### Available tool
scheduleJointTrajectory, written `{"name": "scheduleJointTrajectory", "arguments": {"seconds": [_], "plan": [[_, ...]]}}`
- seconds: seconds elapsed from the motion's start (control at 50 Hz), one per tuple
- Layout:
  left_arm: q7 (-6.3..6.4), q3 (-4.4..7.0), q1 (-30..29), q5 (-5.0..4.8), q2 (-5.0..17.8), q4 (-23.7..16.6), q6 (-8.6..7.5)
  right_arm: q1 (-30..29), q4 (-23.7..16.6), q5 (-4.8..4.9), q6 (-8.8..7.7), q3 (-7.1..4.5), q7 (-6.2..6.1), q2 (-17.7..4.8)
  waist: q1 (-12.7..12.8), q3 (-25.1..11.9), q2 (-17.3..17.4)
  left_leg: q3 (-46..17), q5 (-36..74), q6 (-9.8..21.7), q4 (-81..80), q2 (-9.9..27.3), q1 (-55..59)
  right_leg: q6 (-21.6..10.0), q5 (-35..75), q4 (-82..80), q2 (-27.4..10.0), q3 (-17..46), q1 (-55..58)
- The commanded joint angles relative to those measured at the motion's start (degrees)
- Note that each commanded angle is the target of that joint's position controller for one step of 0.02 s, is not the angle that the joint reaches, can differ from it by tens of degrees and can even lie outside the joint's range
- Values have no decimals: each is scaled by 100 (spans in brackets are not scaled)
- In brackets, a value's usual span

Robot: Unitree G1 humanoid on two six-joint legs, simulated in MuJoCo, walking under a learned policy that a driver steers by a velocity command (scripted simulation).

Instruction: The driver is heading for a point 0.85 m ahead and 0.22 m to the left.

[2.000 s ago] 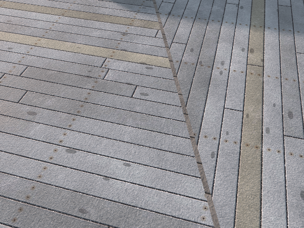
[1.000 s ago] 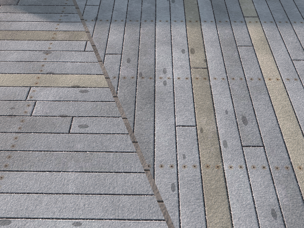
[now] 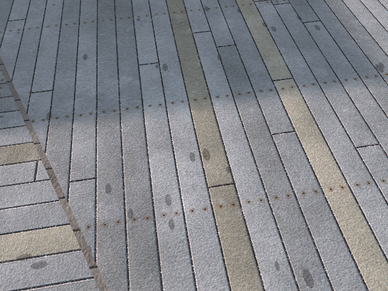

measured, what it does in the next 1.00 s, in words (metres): walks ahead, turning left: left foot, then right foot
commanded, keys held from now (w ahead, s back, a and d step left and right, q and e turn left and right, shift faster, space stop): w+q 0.66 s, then w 0.34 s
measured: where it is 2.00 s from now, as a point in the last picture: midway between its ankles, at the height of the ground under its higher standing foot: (142, 199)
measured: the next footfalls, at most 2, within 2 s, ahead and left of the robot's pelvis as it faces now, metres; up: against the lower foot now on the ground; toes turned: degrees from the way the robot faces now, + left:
left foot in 0.44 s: +0.38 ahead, +0.16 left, +0.00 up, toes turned +16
right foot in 0.94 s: +0.72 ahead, +0.07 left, +0.00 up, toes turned +27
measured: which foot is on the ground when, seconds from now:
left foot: up 0.00-0.42, down 0.44-0.96, up 0.98-1.00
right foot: down 0.00-0.46, up 0.48-0.92, down 0.94-1.00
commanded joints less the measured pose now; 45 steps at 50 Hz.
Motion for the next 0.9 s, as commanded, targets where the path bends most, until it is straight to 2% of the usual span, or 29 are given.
{"name": "scheduleJointTrajectory", "arguments": {"seconds": [0.02,0.04,0.06,0.12,0.2,0.24,0.32,0.34,0.38,0.4,0.42,0.44,0.46,0.48,0.5,0.52,0.54,0.56,0.58,0.62,0.64,0.68,0.74,0.78,0.82,0.88,0.9], "plan": [[10,159,522,101,535,-54,-98,-128,-435,-26,-48,-197,-32,-621,255,-285,-569,-377,744,2,282,697,-1716,-861,435,-1680,-1633,1753,1621],[4,178,451,104,536,3,-133,13,-412,-8,29,-181,-32,-468,137,-298,-657,-358,848,-48,202,746,-1571,-911,435,-1871,-1603,1551,1423],[3,188,443,93,526,62,-174,1,-408,2,93,-180,-38,-404,104,-205,-576,-366,937,-76,147,776,-1561,-919,586,-2011,-1561,1304,1247],[73,242,505,120,677,221,-210,-330,-592,-36,177,-191,-50,-354,97,72,-404,-500,1611,-201,-365,773,-2052,-939,1158,-2191,-1568,673,1221],[161,243,614,101,760,331,-164,-909,-783,-59,110,-171,58,-265,281,159,-331,-173,2859,-159,-1691,621,-1993,-637,1545,-2215,-1266,-178,1419],[198,263,823,76,870,423,-127,-1356,-969,-70,103,-109,130,-144,475,269,-281,74,3086,-109,-2174,599,-1970,-613,1528,-2251,-1367,-325,1622],[230,301,1242,-9,972,611,70,-1994,-1396,-54,110,-74,289,-114,681,449,-241,364,2601,61,-2721,489,-2444,-561,2145,-1855,-1674,-530,2655],[240,311,1256,-24,1005,622,128,-2061,-1491,-48,112,-82,334,-131,652,441,-273,474,2349,126,-2791,421,-2427,-525,2528,-1676,-1736,-587,2833],[290,349,1129,-39,1154,560,222,-1905,-1596,-42,131,-157,394,-274,427,184,-483,810,1772,321,-2825,96,-1873,-398,4294,-1046,-1757,-765,3011],[328,375,1073,-44,1244,525,268,-1613,-1584,-43,154,-227,401,-395,218,-55,-643,963,1468,441,-2775,-114,-1391,-336,5212,-508,-1756,-824,3025],[360,387,1005,-36,1299,490,315,-999,-1471,-28,170,-351,386,-617,-141,-406,-682,1034,1352,598,-2856,-338,-586,-255,5674,372,-1681,-889,2873],[385,367,883,-62,1283,432,317,-68,-1260,-26,184,-538,304,-946,-667,-868,-506,834,1765,846,-3344,-442,891,-50,5063,1661,-1459,-991,2145],[368,238,1102,61,876,232,224,546,-1130,-49,250,-714,157,-1520,-688,-1445,454,-1111,1694,1385,-3411,729,2853,220,2202,3616,-974,-1014,205],[248,27,1395,84,331,-3,-21,305,-1295,-78,169,-689,178,-1756,-181,-2134,1307,-4406,1286,2459,-4283,1944,4186,418,-2520,5204,258,139,-1720],[138,166,686,-118,892,-108,-216,389,-1309,-112,127,-536,189,-1181,-570,-2034,583,-4014,1136,2135,-4554,1778,4209,281,-2288,5399,-107,983,-2364],[94,170,361,-234,939,-250,-315,137,-1308,-109,80,-472,182,-956,-468,-1253,373,-3084,1461,1869,-4592,1580,3465,150,-1776,5027,-352,903,-2544],[132,157,334,-126,831,-217,-353,-214,-1360,-77,56,-443,183,-866,-179,-818,-195,-2454,2130,1664,-4605,1299,2630,146,-1423,4442,-583,857,-2278],[168,208,357,5,874,-174,-305,-537,-1448,-105,61,-384,169,-694,31,-536,-275,-2078,2493,1572,-4779,1136,1929,203,-1178,4015,-720,802,-1945],[158,236,478,24,903,-186,-227,-696,-1541,-178,54,-367,152,-683,211,-465,-23,-2015,2813,1634,-4917,1076,1391,278,-1089,3873,-783,853,-1548],[166,238,581,89,797,-202,-98,-716,-1563,-118,27,-365,116,-672,312,-347,-26,-1595,3325,1591,-5041,874,872,466,-950,3379,-800,739,-1316],[180,213,488,106,684,-264,-57,-693,-1551,-121,30,-398,74,-807,343,-318,41,-1437,3280,1572,-5097,799,668,565,-705,3037,-742,655,-1302],[187,160,49,118,575,-400,-30,-547,-1507,-108,48,-429,-4,-910,192,-193,98,-1148,3228,1419,-5134,632,449,693,59,2170,-659,576,-1312],[119,68,-501,80,402,-501,-70,-266,-1377,-91,70,-401,-44,-846,-123,-197,288,-838,2637,1114,-5074,419,363,677,1331,880,-451,480,-835],[70,70,-779,17,463,-594,-109,-32,-1241,-83,63,-388,-33,-853,-272,-135,378,-1004,2253,1067,-5053,569,528,610,1660,534,-380,504,-728],[26,101,-962,-6,597,-692,-151,108,-1146,-68,71,-383,-26,-848,-325,-46,407,-1236,2144,1040,-4828,774,958,472,1422,251,-372,579,-891],[-23,167,-869,12,764,-731,-217,171,-1068,-84,123,-388,-45,-851,-214,3,510,-1519,2586,923,-4482,1018,1569,211,685,-22,-283,509,-870],[-13,197,-561,0,792,-686,-234,64,-1065,-88,147,-404,-51,-910,-2,-56,678,-1571,3017,851,-4230,1043,1559,86,588,-134,-248,452,-463]]}}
